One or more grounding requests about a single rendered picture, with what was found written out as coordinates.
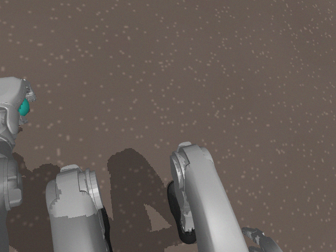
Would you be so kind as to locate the left robot foot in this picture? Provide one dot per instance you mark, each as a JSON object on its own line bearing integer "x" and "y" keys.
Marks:
{"x": 107, "y": 229}

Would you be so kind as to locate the right robot foot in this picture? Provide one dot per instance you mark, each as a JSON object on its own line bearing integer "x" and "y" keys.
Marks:
{"x": 186, "y": 237}

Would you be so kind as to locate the left robot hand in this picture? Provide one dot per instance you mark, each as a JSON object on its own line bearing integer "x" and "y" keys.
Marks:
{"x": 13, "y": 91}

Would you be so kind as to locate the left robot arm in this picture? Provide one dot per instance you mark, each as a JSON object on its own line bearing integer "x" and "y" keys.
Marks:
{"x": 11, "y": 184}

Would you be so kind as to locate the right robot hand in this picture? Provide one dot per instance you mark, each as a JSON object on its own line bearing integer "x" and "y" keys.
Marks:
{"x": 267, "y": 244}

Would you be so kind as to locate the ball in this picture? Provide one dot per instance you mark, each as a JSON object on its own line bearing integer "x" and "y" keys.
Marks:
{"x": 24, "y": 108}

